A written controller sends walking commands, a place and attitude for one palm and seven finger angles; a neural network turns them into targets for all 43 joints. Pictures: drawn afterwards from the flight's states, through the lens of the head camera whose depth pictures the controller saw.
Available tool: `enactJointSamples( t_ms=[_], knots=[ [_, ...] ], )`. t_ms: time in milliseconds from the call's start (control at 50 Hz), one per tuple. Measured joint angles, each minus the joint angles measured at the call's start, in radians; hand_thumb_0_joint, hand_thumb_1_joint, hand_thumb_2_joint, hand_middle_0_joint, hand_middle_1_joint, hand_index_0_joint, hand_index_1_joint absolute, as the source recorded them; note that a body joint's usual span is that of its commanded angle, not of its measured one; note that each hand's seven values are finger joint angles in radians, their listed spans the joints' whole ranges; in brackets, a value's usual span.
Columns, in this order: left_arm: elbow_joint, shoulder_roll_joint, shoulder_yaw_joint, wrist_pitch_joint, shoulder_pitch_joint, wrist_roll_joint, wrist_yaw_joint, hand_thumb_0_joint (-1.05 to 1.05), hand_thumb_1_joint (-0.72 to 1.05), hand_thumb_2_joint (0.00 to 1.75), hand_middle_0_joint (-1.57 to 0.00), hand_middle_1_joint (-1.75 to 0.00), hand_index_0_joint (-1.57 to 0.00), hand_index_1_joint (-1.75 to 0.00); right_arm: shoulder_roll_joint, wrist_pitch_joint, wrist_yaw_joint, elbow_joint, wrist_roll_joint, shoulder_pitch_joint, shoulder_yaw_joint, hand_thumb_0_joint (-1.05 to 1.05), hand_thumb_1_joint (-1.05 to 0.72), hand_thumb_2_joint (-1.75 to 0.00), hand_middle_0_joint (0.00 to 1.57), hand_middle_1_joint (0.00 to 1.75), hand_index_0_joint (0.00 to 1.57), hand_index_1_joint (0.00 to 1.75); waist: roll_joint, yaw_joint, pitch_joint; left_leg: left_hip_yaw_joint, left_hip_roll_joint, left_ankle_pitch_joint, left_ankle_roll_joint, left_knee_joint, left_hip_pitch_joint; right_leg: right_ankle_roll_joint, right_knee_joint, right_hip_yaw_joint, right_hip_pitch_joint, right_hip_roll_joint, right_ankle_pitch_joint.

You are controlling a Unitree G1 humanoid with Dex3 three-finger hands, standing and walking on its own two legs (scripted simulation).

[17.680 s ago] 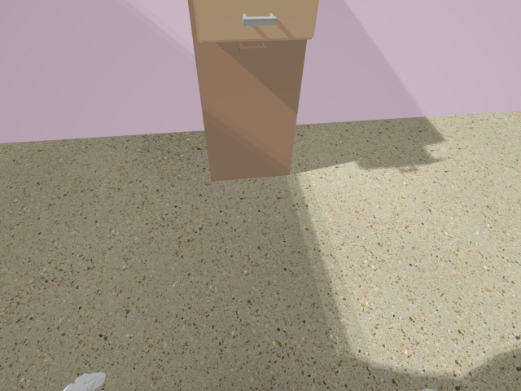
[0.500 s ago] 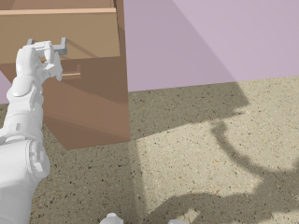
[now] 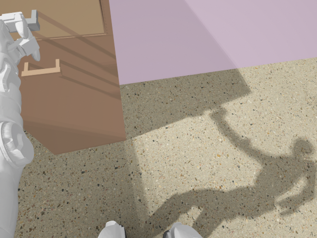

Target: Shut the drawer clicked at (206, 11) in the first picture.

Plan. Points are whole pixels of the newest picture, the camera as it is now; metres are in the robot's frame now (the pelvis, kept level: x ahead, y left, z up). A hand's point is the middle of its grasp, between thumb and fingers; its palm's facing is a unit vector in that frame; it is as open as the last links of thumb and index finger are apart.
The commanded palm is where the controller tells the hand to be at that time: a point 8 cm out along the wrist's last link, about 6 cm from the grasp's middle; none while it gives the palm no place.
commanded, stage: push the drawer shut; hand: left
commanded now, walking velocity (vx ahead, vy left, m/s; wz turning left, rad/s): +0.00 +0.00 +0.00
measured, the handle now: (13, 20) +0.61 +0.27 +0.15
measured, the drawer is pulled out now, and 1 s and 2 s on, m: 0.00 0.00 0.00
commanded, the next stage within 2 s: pull the fist back off the drawer in 0.48 s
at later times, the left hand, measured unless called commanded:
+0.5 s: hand (26, 39) +0.55 +0.23 +0.15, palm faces +0.10 -0.99 -0.02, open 3.3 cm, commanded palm +0.59 +0.27 +0.15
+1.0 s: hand (27, 40) +0.55 +0.23 +0.15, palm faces +0.11 -0.99 -0.01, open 3.2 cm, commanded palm +0.54 +0.26 +0.15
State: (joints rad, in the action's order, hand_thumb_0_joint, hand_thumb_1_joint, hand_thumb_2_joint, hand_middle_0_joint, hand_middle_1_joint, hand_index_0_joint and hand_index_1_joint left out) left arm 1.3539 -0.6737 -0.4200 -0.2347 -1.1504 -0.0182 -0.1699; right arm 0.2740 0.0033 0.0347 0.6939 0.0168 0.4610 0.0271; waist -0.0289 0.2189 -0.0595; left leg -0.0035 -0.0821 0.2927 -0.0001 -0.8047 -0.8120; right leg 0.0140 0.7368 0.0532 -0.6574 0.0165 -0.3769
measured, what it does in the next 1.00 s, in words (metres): stands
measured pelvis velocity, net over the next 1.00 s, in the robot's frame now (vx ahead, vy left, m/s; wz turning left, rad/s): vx -0.01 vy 0.01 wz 0.01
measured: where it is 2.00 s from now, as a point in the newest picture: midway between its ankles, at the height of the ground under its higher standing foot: outside the picture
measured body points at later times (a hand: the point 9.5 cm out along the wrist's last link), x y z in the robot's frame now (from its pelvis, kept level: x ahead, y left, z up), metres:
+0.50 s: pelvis -0.01 +0.00 +0.00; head +0.12 +0.02 +0.43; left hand +0.54 +0.28 +0.15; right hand -0.06 -0.27 -0.10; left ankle +0.05 +0.12 -0.70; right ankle -0.02 -0.13 -0.70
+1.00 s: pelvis -0.01 +0.01 -0.01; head +0.11 +0.04 +0.43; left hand +0.54 +0.28 +0.15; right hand -0.06 -0.25 -0.10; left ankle +0.05 +0.12 -0.70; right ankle -0.02 -0.13 -0.70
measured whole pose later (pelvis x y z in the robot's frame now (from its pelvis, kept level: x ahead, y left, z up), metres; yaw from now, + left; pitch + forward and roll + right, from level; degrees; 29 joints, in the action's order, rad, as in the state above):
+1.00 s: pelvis -0.01 +0.01 -0.01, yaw +0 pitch +19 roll -5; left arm 1.38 -0.70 -0.38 -0.21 -1.23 -0.02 -0.18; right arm 0.27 0.03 0.03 0.69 0.03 0.49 0.05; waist -0.03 0.23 -0.06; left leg 0.01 -0.07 0.29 -0.01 -0.84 -0.88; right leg 0.03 0.75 0.07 -0.71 0.01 -0.37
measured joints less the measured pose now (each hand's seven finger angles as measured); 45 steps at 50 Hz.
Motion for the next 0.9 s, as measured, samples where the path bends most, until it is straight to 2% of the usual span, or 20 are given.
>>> enactJointSamples(
  t_ms=[80, 180, 380, 660, 900],
  knots=[
    [0.016, -0.013, -0.005, 0.0, -0.008, 0.006, -0.03, 0.05, 0.79, 0.96, -1.4, -1.6, -1.39, -1.6, 0.001, -0.012, -0.002, 0.004, 0.001, 0.018, 0.002, 0.0, -0.9, -0.9, 0.21, 0.3, 0.21, 0.3, -0.003, -0.004, -0.002, 0.007, -0.002, 0.004, 0.002, -0.004, -0.006, -0.002, -0.002, 0.006, -0.001, 0.003, -0.003],
    [0.045, -0.046, 0.005, 0.018, -0.032, 0.012, -0.042, 0.05, 0.73, 0.95, -1.4, -1.6, -1.39, -1.6, 0.001, -0.014, 0.003, 0.003, -0.003, 0.019, 0.009, 0.0, -0.9, -0.9, 0.21, 0.3, 0.21, 0.3, -0.004, 0.006, -0.004, 0.018, -0.006, 0.004, 0.006, -0.008, -0.015, -0.005, -0.007, 0.016, -0.003, 0.01, -0.001],
    [0.064, -0.085, 0.04, 0.02, -0.067, -0.01, -0.062, 0.07, 0.69, 0.94, -1.4, -1.6, -1.39, -1.6, 0.01, 0.009, 0.017, -0.003, -0.01, 0.003, 0.023, 0.0, -0.9, -0.9, 0.21, 0.3, 0.21, 0.3, -0.006, 0.017, 0.007, 0.027, -0.011, -0.002, 0.006, -0.017, -0.042, -0.006, -0.006, 0.023, -0.024, 0.016, 0.008],
    [0.061, -0.079, 0.058, 0.018, -0.073, -0.026, -0.052, 0.06, 0.68, 0.94, -1.4, -1.6, -1.39, -1.6, 0.017, 0.043, 0.028, 0.009, -0.013, 0.007, 0.035, 0.0, -0.9, -0.9, 0.21, 0.3, 0.21, 0.3, -0.008, 0.019, 0.007, 0.019, -0.005, -0.006, -0.005, -0.018, -0.052, 0.005, -0.008, 0.014, -0.035, 0.009, 0.017],
    [0.05, -0.053, 0.048, 0.021, -0.084, -0.003, -0.024, 0.04, 0.66, 0.93, -1.4, -1.6, -1.39, -1.6, 0.004, 0.038, 0.007, 0.0, 0.003, 0.021, 0.026, 0.0, -0.9, -0.9, 0.21, 0.3, 0.21, 0.3, -0.004, 0.018, 0.001, 0.018, 0.006, -0.005, -0.012, -0.032, -0.068, 0.011, 0.009, 0.014, -0.049, -0.002, 0.011]
  ],
)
